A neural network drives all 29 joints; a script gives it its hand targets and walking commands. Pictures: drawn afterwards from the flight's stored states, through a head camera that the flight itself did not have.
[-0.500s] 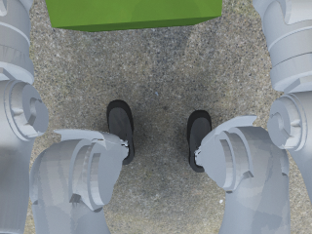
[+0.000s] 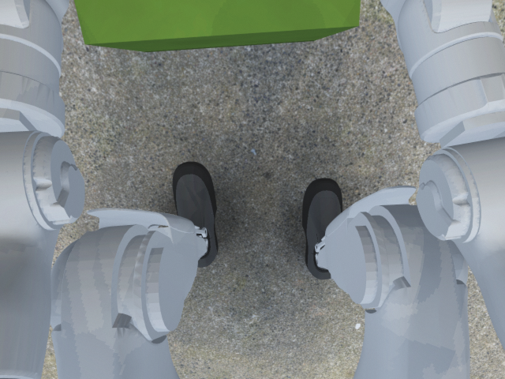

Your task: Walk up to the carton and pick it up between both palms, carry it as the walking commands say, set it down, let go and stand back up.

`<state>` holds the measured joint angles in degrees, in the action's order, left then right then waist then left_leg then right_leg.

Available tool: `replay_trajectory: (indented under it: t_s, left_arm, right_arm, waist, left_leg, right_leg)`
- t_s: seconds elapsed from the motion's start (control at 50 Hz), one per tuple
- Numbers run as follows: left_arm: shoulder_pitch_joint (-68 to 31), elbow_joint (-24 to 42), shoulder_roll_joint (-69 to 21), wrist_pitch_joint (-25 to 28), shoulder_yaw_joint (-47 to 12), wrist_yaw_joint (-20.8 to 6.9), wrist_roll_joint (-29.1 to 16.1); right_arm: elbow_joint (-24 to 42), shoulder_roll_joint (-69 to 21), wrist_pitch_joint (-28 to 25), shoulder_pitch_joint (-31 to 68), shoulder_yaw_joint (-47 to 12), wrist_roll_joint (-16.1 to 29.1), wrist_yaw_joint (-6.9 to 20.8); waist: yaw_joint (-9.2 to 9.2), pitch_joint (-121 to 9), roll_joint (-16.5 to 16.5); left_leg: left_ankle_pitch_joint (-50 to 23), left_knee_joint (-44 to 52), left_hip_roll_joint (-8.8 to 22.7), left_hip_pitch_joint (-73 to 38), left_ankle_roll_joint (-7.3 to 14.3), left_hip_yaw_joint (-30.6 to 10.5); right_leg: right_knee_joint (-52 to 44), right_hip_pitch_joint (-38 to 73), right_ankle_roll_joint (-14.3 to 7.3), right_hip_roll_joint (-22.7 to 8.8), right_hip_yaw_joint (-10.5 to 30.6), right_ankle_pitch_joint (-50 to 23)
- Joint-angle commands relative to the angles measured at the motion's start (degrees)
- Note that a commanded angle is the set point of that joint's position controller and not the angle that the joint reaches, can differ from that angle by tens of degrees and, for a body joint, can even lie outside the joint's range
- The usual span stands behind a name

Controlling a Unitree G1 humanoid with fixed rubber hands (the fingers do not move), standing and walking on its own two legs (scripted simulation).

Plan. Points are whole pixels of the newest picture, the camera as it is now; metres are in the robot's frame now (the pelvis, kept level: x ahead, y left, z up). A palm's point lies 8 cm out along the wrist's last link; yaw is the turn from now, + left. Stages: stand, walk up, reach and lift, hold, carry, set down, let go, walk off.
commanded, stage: reach and lift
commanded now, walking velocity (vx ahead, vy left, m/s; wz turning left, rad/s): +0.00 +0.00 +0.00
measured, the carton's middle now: out of the picture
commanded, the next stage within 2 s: none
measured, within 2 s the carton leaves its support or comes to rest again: leaves its support in 0.84 s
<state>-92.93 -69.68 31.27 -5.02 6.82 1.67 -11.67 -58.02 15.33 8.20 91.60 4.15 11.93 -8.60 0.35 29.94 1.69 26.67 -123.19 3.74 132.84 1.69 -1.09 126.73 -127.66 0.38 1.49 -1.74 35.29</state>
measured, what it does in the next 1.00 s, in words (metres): stands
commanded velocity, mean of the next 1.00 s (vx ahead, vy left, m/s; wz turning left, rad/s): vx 0.00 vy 0.00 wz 0.00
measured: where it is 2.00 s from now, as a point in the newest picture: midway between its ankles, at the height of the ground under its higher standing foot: (260, 237)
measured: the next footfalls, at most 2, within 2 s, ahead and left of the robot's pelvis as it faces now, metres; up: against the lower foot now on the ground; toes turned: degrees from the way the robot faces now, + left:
none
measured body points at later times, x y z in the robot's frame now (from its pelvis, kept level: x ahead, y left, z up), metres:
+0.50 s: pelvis +0.00 +0.00 +0.00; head +0.40 +0.02 +0.19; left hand +0.57 +0.24 -0.22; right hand +0.58 -0.11 -0.20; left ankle +0.14 +0.12 -0.33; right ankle +0.10 -0.11 -0.33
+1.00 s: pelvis +0.00 +0.00 +0.00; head +0.38 +0.04 +0.22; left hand +0.57 +0.24 -0.18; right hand +0.59 -0.11 -0.16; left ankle +0.14 +0.12 -0.33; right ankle +0.10 -0.11 -0.33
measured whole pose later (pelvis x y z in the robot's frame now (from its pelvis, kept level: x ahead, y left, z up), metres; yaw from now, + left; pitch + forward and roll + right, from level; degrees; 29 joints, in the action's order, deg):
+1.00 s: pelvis +0.00 +0.00 +0.00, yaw +0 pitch +32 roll -2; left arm -92.9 -63.9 31.3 -13.7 1.1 4.5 -14.1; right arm -53.1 15.5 14.6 90.2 5.1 11.9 -12.1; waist -0.4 30.2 3.9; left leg 26.9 -123.7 3.7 128.9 1.6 -1.1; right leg 127.3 -123.9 0.3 1.8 -1.6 35.5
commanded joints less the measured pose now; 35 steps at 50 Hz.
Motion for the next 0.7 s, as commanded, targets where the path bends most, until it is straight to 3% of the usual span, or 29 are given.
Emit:
replay_trajectory:
  t_s: [0.0, 0.02, 0.04, 0.06, 0.14, 0.16, 0.2, 0.28, 0.32, 0.34, 0.38, 0.4, 0.46, 0.48, 0.5, 0.52, 0.54, 0.56, 0.6, 0.62, 0.64, 0.68]
  left_arm:
    - [-30.66, 7.62, -30.55, 0.72, -14.29, -9.26, -2.14]
    - [-30.47, 8.41, -32.19, 0.39, -14.06, -10.35, -2.22]
    - [-29.56, 8.41, -37.00, -0.39, -14.38, -11.82, -1.00]
    - [-29.35, 8.48, -37.79, -0.68, -13.59, -12.58, -0.78]
    - [-28.87, 9.98, -42.87, -2.49, -14.18, -15.66, -0.67]
    - [-27.71, 9.52, -44.23, -2.77, -13.14, -16.24, -0.02]
    - [-28.35, 10.32, -45.59, -3.19, -13.52, -16.98, -0.22]
    - [-28.23, 12.12, -47.53, -3.80, -14.06, -18.29, -0.18]
    - [-28.29, 11.65, -47.22, -4.11, -13.84, -18.70, -0.79]
    - [-28.66, 14.22, -48.16, -3.89, -15.11, -18.79, -1.03]
    - [-28.31, 12.90, -47.70, -3.92, -14.13, -18.81, -0.99]
    - [-28.68, 13.91, -48.64, -3.87, -14.94, -18.91, -1.68]
    - [-29.29, 15.32, -47.49, -3.94, -14.66, -18.60, -1.59]
    - [-29.31, 14.17, -47.59, -4.08, -14.55, -18.48, -1.45]
    - [-29.73, 15.16, -48.85, -4.05, -15.54, -18.34, -2.52]
    - [-30.03, 16.94, -48.08, -3.84, -15.43, -18.19, -2.60]
    - [-32.38, 19.90, -48.51, -3.76, -17.20, -17.75, -3.72]
    - [-33.87, 21.31, -47.96, -3.64, -16.55, -17.35, -3.72]
    - [-36.67, 25.00, -46.61, -3.48, -18.06, -16.16, -5.25]
    - [-36.24, 24.82, -46.58, -3.57, -17.50, -15.74, -5.01]
    - [-37.91, 26.98, -46.90, -3.75, -19.07, -15.18, -6.54]
    - [-38.67, 28.03, -47.29, -4.04, -19.75, -14.31, -6.85]
  right_arm:
    - [4.29, -29.65, -0.87, 24.95, -10.08, 1.45, 9.25]
    - [5.77, -32.35, -0.69, 24.96, -9.96, 0.85, 10.36]
    - [5.04, -36.56, -0.34, 24.96, -9.94, 0.78, 11.89]
    - [6.39, -38.10, 0.03, 25.81, -10.97, 0.94, 12.80]
    - [4.54, -41.81, 1.87, 23.22, -8.86, -0.77, 15.56]
    - [5.79, -43.25, 1.81, 23.70, -9.68, -0.34, 16.02]
    - [5.91, -43.52, 1.97, 23.22, -9.00, -0.76, 16.73]
    - [7.66, -45.77, 2.54, 23.56, -9.85, -0.38, 17.47]
    - [7.40, -46.27, 2.90, 23.69, -10.21, -0.27, 17.54]
    - [7.92, -47.07, 2.74, 22.90, -10.39, -0.09, 17.56]
    - [7.25, -47.40, 2.93, 23.31, -11.06, 0.14, 17.48]
    - [9.19, -47.48, 2.72, 24.76, -11.18, 0.30, 17.25]
    - [9.52, -48.05, 2.80, 24.87, -12.06, 1.28, 17.38]
    - [8.65, -48.22, 2.98, 24.48, -12.30, 1.24, 17.18]
    - [10.35, -47.51, 2.61, 25.36, -12.27, 1.31, 17.08]
    - [13.39, -47.33, 2.44, 27.61, -13.31, 2.29, 16.75]
    - [13.47, -47.33, 2.66, 27.61, -13.62, 2.73, 16.47]
    - [16.06, -48.69, 2.30, 29.83, -14.60, 3.46, 16.10]
    - [19.21, -47.65, 2.48, 31.65, -16.21, 4.86, 14.97]
    - [20.55, -48.80, 2.56, 33.19, -17.57, 5.57, 14.59]
    - [22.24, -48.40, 2.47, 33.88, -17.56, 6.16, 14.06]
    - [24.29, -48.43, 2.48, 35.39, -18.77, 6.77, 13.30]
  waist:
    - [-6.25, -68.86, -2.44]
    - [-6.11, -68.51, -1.80]
    - [-7.00, -66.78, -2.95]
    - [-8.01, -66.09, -1.64]
    - [-5.89, -63.01, -1.77]
    - [-7.12, -62.80, -1.20]
    - [-6.40, -62.81, -1.90]
    - [-7.06, -62.88, -2.38]
    - [-6.90, -62.49, -0.86]
    - [-7.28, -63.21, -2.16]
    - [-7.72, -63.74, -0.91]
    - [-6.73, -64.67, -1.45]
    - [-8.49, -66.00, -1.65]
    - [-8.18, -66.23, -0.99]
    - [-7.73, -68.84, -2.41]
    - [-8.76, -72.07, -1.75]
    - [-7.76, -76.76, -3.13]
    - [-9.10, -79.82, -2.39]
    - [-8.55, -91.09, -2.55]
    - [-10.29, -93.48, -2.10]
    - [-8.00, -98.83, -2.30]
    - [-8.80, -102.80, -2.83]
  left_leg:
    - [-16.40, 2.82, -3.26, -43.03, -0.84, 1.17]
    - [-17.14, 2.18, -3.43, -42.81, -0.76, 0.91]
    - [-15.52, 2.37, -3.47, -41.86, -0.57, 1.59]
    - [-15.34, 1.96, -3.64, -40.69, -0.28, 1.98]
    - [-13.19, 2.64, -3.87, -39.13, -0.13, 1.59]
    - [-13.59, 1.92, -3.83, -38.07, 0.16, 1.95]
    - [-13.22, 1.85, -3.97, -38.37, -0.06, 2.14]
    - [-13.17, 1.82, -3.87, -36.78, 0.19, 2.77]
    - [-12.84, 2.09, -3.98, -37.43, 0.34, 2.62]
    - [-14.00, 1.83, -3.75, -36.10, 0.20, 2.97]
    - [-13.83, 1.70, -3.81, -35.87, 0.41, 2.86]
    - [-14.67, 1.53, -3.99, -36.66, 0.46, 2.64]
    - [-15.04, 1.66, -4.09, -37.19, 0.77, 3.13]
    - [-15.14, 2.05, -4.06, -38.12, 0.83, 3.00]
    - [-16.10, 2.27, -4.06, -40.23, 0.53, 2.94]
    - [-18.07, 1.76, -4.24, -40.99, 0.60, 3.11]
    - [-19.78, 1.75, -4.31, -44.87, 0.32, 3.10]
    - [-21.30, 1.79, -4.77, -45.00, 0.65, 3.61]
    - [-23.73, 1.52, -4.69, -51.90, 0.27, 3.76]
    - [-25.05, 2.05, -5.15, -53.09, 0.46, 4.57]
    - [-27.18, 1.52, -5.21, -56.69, 0.36, 3.91]
    - [-28.25, 1.91, -5.46, -58.03, 0.12, 4.73]
  right_leg:
    - [-6.47, 28.78, 0.64, 3.90, -0.01, -16.35]
    - [-6.26, 28.21, 0.68, 3.98, 0.12, -17.00]
    - [-6.36, 27.30, 0.32, 4.32, 0.38, -15.92]
    - [-6.25, 27.58, 0.42, 4.24, 0.49, -16.04]
    - [-5.96, 24.04, -0.26, 4.44, -0.46, -13.73]
    - [-5.97, 24.23, -0.30, 4.49, -0.09, -14.04]
    - [-6.06, 23.66, -0.52, 4.47, -0.32, -13.47]
    - [-6.17, 23.30, -0.84, 4.70, 0.02, -13.72]
    - [-6.37, 23.56, -0.54, 4.59, -0.53, -13.01]
    - [-6.04, 23.39, -0.86, 4.89, 0.00, -14.67]
    - [-6.10, 25.38, -0.60, 4.69, 0.32, -15.34]
    - [-5.88, 24.67, -0.66, 4.83, 0.08, -15.61]
    - [-6.43, 25.81, -0.64, 5.03, 0.62, -15.99]
    - [-6.62, 26.41, -0.53, 4.99, 0.62, -16.21]
    - [-6.40, 26.05, -0.53, 5.31, 0.02, -16.19]
    - [-6.26, 27.97, -0.42, 5.15, 0.04, -17.86]
    - [-6.08, 29.43, -0.43, 5.34, -0.12, -19.21]
    - [-6.06, 31.37, -0.39, 5.41, -0.04, -21.11]
    - [-6.06, 37.85, 0.06, 5.62, -0.55, -23.29]
    - [-6.13, 38.92, 0.28, 5.87, -0.70, -23.79]
    - [-5.84, 40.32, 0.51, 5.95, -1.30, -25.73]
    - [-5.99, 42.33, 0.59, 6.02, -1.53, -26.60]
